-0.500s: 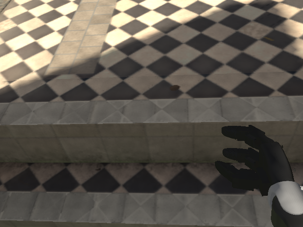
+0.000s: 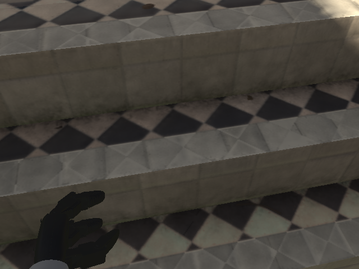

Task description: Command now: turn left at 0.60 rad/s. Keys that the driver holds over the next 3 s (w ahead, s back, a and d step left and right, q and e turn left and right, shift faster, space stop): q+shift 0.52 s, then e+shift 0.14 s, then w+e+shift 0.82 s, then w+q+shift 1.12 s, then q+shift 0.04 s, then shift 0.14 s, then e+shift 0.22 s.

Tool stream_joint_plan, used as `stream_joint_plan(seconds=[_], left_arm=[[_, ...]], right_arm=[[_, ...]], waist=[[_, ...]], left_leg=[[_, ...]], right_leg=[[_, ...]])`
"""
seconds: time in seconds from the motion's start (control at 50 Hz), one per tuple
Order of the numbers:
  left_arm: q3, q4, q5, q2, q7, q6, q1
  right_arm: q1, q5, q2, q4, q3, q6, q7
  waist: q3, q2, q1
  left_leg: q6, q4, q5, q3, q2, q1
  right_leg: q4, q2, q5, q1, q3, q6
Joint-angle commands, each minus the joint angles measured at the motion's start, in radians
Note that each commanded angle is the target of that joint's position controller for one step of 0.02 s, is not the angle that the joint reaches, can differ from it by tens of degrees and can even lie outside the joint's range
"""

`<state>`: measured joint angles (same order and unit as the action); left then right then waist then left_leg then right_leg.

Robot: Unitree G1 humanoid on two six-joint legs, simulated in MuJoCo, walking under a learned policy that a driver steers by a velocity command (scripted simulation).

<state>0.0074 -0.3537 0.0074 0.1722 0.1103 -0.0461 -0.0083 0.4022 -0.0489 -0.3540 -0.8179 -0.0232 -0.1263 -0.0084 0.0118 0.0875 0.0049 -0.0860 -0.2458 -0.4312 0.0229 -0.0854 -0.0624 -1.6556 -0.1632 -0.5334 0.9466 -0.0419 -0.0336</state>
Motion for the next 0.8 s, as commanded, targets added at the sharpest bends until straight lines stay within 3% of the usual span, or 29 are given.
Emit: stream_joint_plan(seconds=[0.02, 0.04, 0.06, 0.08, 0.1, 0.12, 0.14, 0.18, 0.24, 0.26, 0.28, 0.3, 0.32, 0.34, 0.36, 0.38, 0.44, 0.5, 0.54, 0.56, 0.58, 0.62, 0.64, 0.66, 0.68, 0.7, 0.72, 0.74, 0.8], left_arm=[[-0.064, -0.037, -0.019, -0.135, -0.056, 0.027, -0.179], [-0.066, -0.022, 0.009, -0.054, -0.081, 0.054, -0.228], [-0.043, -0.073, 0.038, 0.08, -0.11, 0.085, -0.224], [-0.032, -0.08, 0.045, 0.091, -0.119, 0.099, -0.079], [-0.042, -0.031, 0.018, 0.056, -0.091, 0.085, 0.091], [-0.053, 0.005, -0.022, 0.035, -0.065, 0.065, 0.148], [-0.038, 0.001, -0.037, 0.047, -0.054, 0.036, 0.176], [-0.007, -0.068, -0.045, 0.058, -0.033, -0.011, 0.096], [0.02, -0.164, -0.027, 0.109, -0.039, -0.011, -0.038], [0.025, -0.201, -0.014, 0.128, -0.052, 0.005, -0.093], [0.038, -0.218, 0.009, 0.178, -0.062, 0.021, -0.141], [0.045, -0.224, 0.055, 0.194, -0.055, 0.018, -0.207], [0.035, -0.199, 0.083, 0.149, -0.044, 0.011, -0.222], [0.014, -0.164, 0.086, 0.09, -0.03, 0.002, -0.209], [0.008, -0.156, 0.078, 0.081, -0.005, -0.002, -0.148], [-0.002, -0.159, 0.047, 0.086, 0.007, -0.009, -0.079], [0.005, -0.15, 0.028, 0.136, 0.021, 0.013, -0.053], [0.026, -0.149, 0.033, 0.171, 0.003, 0.024, -0.076], [0.039, -0.168, 0.007, 0.194, -0.006, 0.015, -0.126], [0.042, -0.193, -0.006, 0.194, -0.005, 0.009, -0.15], [0.046, -0.167, -0.001, 0.217, -0.021, 0.031, -0.117], [0.022, -0.202, 0.0, 0.137, -0.055, 0.052, -0.113], [-0.011, -0.199, 0.004, 0.028, -0.078, 0.06, -0.079], [-0.021, -0.22, -0.036, -0.014, -0.082, 0.059, -0.158], [0.021, -0.249, -0.054, 0.095, -0.08, 0.049, -0.206], [0.03, -0.215, -0.041, 0.099, -0.072, 0.041, -0.156], [0.015, -0.182, -0.027, 0.077, -0.063, 0.04, -0.119], [-0.007, -0.15, -0.001, 0.065, -0.059, 0.045, -0.077], [-0.021, -0.202, 0.014, 0.039, -0.086, 0.076, -0.139]], right_arm=[[-0.3, -0.009, 0.003, 0.12, 0.061, 0.044, 0.012], [-0.092, 0.045, -0.128, 0.106, -0.008, 0.062, 0.056], [-0.059, 0.052, -0.115, 0.151, -0.019, 0.07, 0.086], [-0.05, 0.034, -0.073, 0.177, -0.018, 0.063, 0.086], [-0.107, 0.017, -0.055, 0.221, -0.023, 0.088, 0.089], [-0.164, 0.016, -0.091, 0.274, -0.042, 0.112, 0.085], [-0.207, 0.009, -0.092, 0.293, -0.051, 0.109, 0.085], [-0.203, 0.01, -0.067, 0.293, -0.055, 0.098, 0.094], [-0.268, 0.034, 0.022, 0.334, -0.033, 0.106, 0.076], [-0.255, 0.036, 0.046, 0.337, -0.025, 0.106, 0.075], [-0.243, 0.039, 0.086, 0.341, -0.014, 0.112, 0.069], [-0.212, 0.074, 0.109, 0.333, -0.011, 0.124, 0.068], [-0.176, 0.097, 0.077, 0.268, -0.023, 0.134, 0.055], [-0.183, 0.105, 0.048, 0.27, -0.032, 0.131, 0.039], [-0.201, 0.092, 0.078, 0.291, -0.024, 0.109, 0.04], [-0.179, 0.09, 0.083, 0.321, -0.012, 0.081, 0.048], [-0.244, 0.041, 0.089, 0.365, 0.013, 0.067, 0.041], [-0.335, 0.057, 0.121, 0.388, 0.045, 0.075, 0.04], [-0.309, 0.069, 0.122, 0.376, 0.053, 0.069, 0.046], [-0.281, 0.065, 0.125, 0.334, 0.051, 0.061, 0.039], [-0.236, 0.057, 0.108, 0.329, 0.038, 0.06, 0.038], [-0.104, 0.058, 0.047, 0.276, 0.005, 0.062, 0.021], [-0.095, 0.03, 0.022, 0.259, 0.002, 0.074, 0.004], [-0.07, -0.022, -0.015, 0.285, 0.02, 0.096, 0.024], [-0.033, -0.029, -0.081, 0.285, -0.007, 0.116, 0.017], [-0.091, 0.004, -0.074, 0.25, -0.008, 0.122, 0.03], [-0.163, 0.008, -0.055, 0.259, -0.005, 0.13, 0.042], [-0.21, -0.012, -0.028, 0.266, 0.009, 0.131, 0.05], [-0.121, -0.03, 0.052, 0.22, 0.023, 0.175, 0.067]], waist=[[-0.034, -0.067, 0.162], [0.026, -0.011, 0.097], [0.105, -0.091, 0.013], [0.151, -0.093, -0.048], [0.139, -0.059, -0.058], [0.085, 0.073, -0.045], [0.065, 0.16, -0.055], [0.053, 0.279, -0.055], [-0.037, 0.295, -0.02], [0.015, 0.225, -0.026], [0.099, 0.018, -0.026], [0.194, -0.298, 0.002], [0.242, -0.355, 0.039], [0.179, -0.233, 0.019], [0.134, -0.229, -0.051], [0.062, -0.239, -0.096], [0.001, -0.161, -0.082], [0.036, -0.215, -0.03], [0.078, -0.264, -0.001], [0.086, -0.208, 0.01], [0.126, -0.238, -0.007], [0.121, -0.148, -0.056], [0.107, 0.047, -0.049], [0.278, 0.186, -0.063], [0.241, 0.135, -0.093], [0.079, 0.175, -0.057], [-0.004, 0.158, -0.026], [-0.071, 0.134, -0.016], [0.02, 0.012, -0.016]], left_leg=[[0.048, -0.266, -0.388, -0.149, -0.043, -0.188], [-0.069, -0.301, -0.484, -0.279, -0.185, 0.043], [-0.157, -0.304, -0.333, -0.314, -0.171, 0.272], [-0.166, -0.337, -0.361, -0.336, -0.136, 0.343], [-0.217, -0.313, -0.195, -0.527, -0.201, 0.235], [-0.261, -0.28, -0.085, -0.674, -0.262, 0.12], [-0.227, -0.246, 0.109, -0.691, -0.236, 0.018], [-0.193, -0.164, 0.5, -0.645, -0.138, -0.135], [-0.15, -0.239, 0.161, -0.555, -0.063, -0.109], [-0.118, -0.319, 0.091, -0.503, -0.022, -0.13], [-0.062, -0.532, 0.181, -0.387, 0.075, -0.286], [0.032, -0.754, 0.654, -0.272, 0.197, -0.654], [0.133, -1.114, 1.112, -0.16, 0.237, -0.723], [0.187, -1.339, 1.109, -0.14, 0.173, -0.765], [0.216, -1.625, 1.06, -0.202, 0.104, -0.769], [0.228, -1.639, 0.934, -0.173, 0.104, -0.807], [0.224, -1.515, 0.717, -0.091, 0.055, -0.815], [0.202, -1.077, 0.706, 0.004, 0.003, -0.717], [0.177, -0.773, 0.826, 0.071, 0.025, -0.549], [0.154, -0.671, 0.755, 0.185, 0.075, -0.435], [0.101, -0.613, 0.736, 0.097, 0.036, -0.301], [0.031, -0.335, 0.793, -0.002, 0.061, -0.151], [0.024, -0.337, 0.577, -0.167, -0.052, -0.006], [-0.136, -0.072, 0.854, -0.598, -0.335, -0.079], [-0.23, 0.051, 1.311, -0.766, -0.36, -0.168], [-0.166, 0.053, 1.386, -0.721, -0.326, -0.232], [-0.085, 0.014, 1.328, -0.586, -0.289, -0.261], [-0.082, -0.034, 1.205, -0.43, -0.246, -0.32], [-0.047, -0.09, 1.142, -0.282, -0.245, -0.3]], right_leg=[[-0.918, -0.033, 0.012, 0.225, -0.048, -0.024], [-0.768, 0.119, 0.12, 0.332, -0.06, -0.064], [-0.598, 0.173, 0.232, 0.351, -0.027, -0.071], [-0.462, 0.178, 0.25, 0.308, 0.009, -0.095], [-0.19, 0.224, 0.401, 0.215, -0.041, -0.132], [0.141, 0.272, 0.418, 0.121, -0.124, -0.145], [0.353, 0.232, 0.321, -0.028, -0.075, -0.149], [0.615, 0.117, 0.02, -0.314, 0.026, -0.112], [1.123, 0.102, 0.176, -0.453, 0.018, -0.048], [1.194, 0.132, 0.377, -0.576, 0.006, -0.029], [1.183, 0.239, 0.881, -0.82, -0.078, 0.017], [1.128, 0.425, 1.397, -1.116, -0.274, 0.225], [1.157, 0.604, 1.365, -1.069, -0.383, 0.367], [1.175, 0.591, 1.183, -0.949, -0.301, 0.375], [1.158, 0.525, 0.951, -0.806, -0.253, 0.325], [1.166, 0.456, 0.712, -0.693, -0.133, 0.289], [1.215, 0.433, 0.408, -0.592, -0.023, 0.265], [1.212, 0.43, 0.297, -0.613, 0.071, 0.221], [1.187, 0.4, 0.206, -0.595, 0.082, 0.214], [1.191, 0.419, 0.075, -0.531, 0.074, 0.223], [1.216, 0.492, 0.099, -0.495, -0.007, 0.226], [0.972, 0.397, -0.019, -0.466, 0.06, 0.163], [0.623, 0.319, -0.07, -0.26, 0.116, 0.069], [0.33, 0.277, -0.042, -0.222, 0.005, -0.009], [-0.012, 0.219, -0.006, -0.146, -0.039, -0.043], [-0.269, 0.19, 0.055, 0.017, -0.078, -0.046], [-0.321, 0.195, 0.16, 0.115, -0.082, -0.033], [-0.323, 0.185, 0.303, 0.153, -0.065, -0.038], [-0.404, 0.157, 0.546, 0.18, -0.054, 0.015]])
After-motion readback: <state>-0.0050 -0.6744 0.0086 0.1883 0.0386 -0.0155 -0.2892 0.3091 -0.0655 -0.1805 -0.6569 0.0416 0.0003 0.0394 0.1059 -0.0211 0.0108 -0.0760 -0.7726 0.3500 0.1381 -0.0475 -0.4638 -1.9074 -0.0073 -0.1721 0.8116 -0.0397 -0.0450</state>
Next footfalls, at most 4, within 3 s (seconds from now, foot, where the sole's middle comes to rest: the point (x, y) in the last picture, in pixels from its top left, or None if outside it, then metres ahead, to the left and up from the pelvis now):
0.26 right None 0.00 -0.11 -0.86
0.62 left None -0.09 0.18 -0.86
1.50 right None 0.17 -0.19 -0.64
2.02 left None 0.29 -0.10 -0.43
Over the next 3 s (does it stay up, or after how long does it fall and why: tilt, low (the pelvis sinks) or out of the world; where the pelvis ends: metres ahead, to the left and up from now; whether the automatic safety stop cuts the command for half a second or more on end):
stays up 0.41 -0.32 0.35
